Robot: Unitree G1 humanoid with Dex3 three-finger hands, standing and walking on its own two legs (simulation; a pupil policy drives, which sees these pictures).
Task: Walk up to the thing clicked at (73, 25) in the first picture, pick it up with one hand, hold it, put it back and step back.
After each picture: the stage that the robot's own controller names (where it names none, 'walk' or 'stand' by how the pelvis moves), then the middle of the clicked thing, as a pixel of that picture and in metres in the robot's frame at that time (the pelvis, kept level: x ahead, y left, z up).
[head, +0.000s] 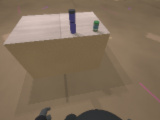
stand; (72, 22) +0.96 +0.24 +0.10
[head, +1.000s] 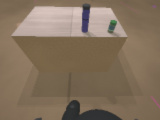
walk; (85, 19) +0.88 +0.14 +0.11
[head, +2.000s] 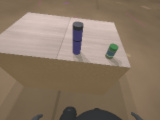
rise first; (77, 40) +0.56 +0.15 +0.12
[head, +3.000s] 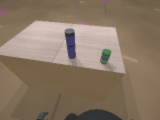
walk; (71, 45) +0.55 +0.20 +0.11
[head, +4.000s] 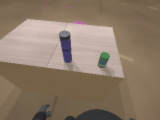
stand; (66, 48) +0.49 +0.20 +0.10
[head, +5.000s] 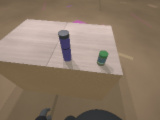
stand; (65, 47) +0.51 +0.21 +0.10
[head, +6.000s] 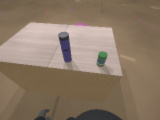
stand; (66, 48) +0.51 +0.22 +0.10
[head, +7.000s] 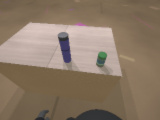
stand; (65, 49) +0.51 +0.22 +0.10
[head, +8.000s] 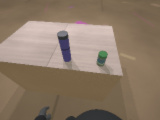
rise first; (65, 48) +0.51 +0.22 +0.10
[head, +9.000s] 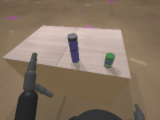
rise first; (74, 49) +0.52 +0.19 +0.10
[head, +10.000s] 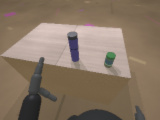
go down; (74, 48) +0.52 +0.19 +0.10
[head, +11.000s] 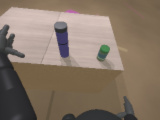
go down; (63, 42) +0.51 +0.17 +0.11
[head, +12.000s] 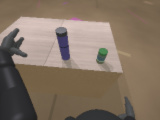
approach; (63, 45) +0.52 +0.19 +0.11
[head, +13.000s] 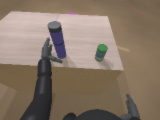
close in; (58, 42) +0.50 +0.20 +0.14
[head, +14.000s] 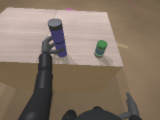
lift; (59, 41) +0.50 +0.18 +0.14
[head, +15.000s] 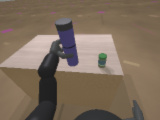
lift; (69, 46) +0.34 +0.12 +0.30
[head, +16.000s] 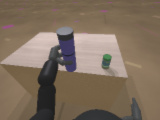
hold; (68, 53) +0.32 +0.14 +0.26
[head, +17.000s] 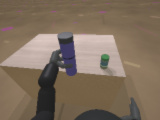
hold; (69, 56) +0.32 +0.13 +0.24
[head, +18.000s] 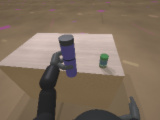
crouch; (69, 58) +0.32 +0.13 +0.22
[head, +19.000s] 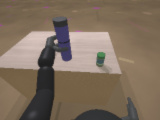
crouch; (64, 41) +0.41 +0.16 +0.27
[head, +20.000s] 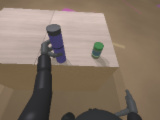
lower; (58, 46) +0.47 +0.18 +0.12
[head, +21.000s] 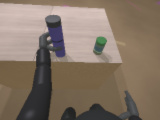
lower; (57, 39) +0.49 +0.17 +0.15
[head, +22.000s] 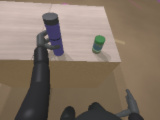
lower; (55, 38) +0.50 +0.18 +0.15
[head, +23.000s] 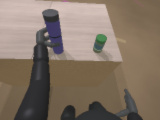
lower; (55, 35) +0.51 +0.18 +0.15
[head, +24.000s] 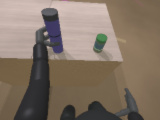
rest; (54, 34) +0.51 +0.18 +0.16
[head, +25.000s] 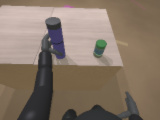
withdraw; (57, 41) +0.49 +0.17 +0.15
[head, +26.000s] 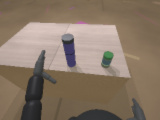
sink last; (69, 52) +0.45 +0.17 +0.12
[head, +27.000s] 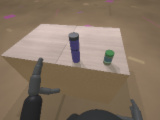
stand; (75, 49) +0.51 +0.17 +0.11
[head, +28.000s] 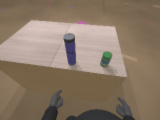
stand; (70, 51) +0.47 +0.17 +0.10
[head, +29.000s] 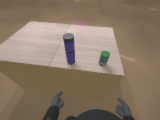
stand; (70, 50) +0.49 +0.18 +0.10
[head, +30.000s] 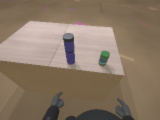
stand; (69, 50) +0.49 +0.18 +0.10
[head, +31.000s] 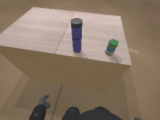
walk; (76, 37) +0.56 +0.13 +0.12
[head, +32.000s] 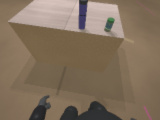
walk; (82, 15) +0.86 +0.12 +0.12
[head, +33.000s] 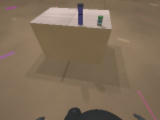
stand; (80, 14) +1.19 +0.23 +0.12
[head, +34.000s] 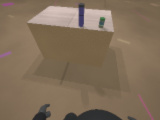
stand; (81, 15) +1.12 +0.17 +0.11
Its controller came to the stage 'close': yes
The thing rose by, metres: 0.20
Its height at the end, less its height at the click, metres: +0.00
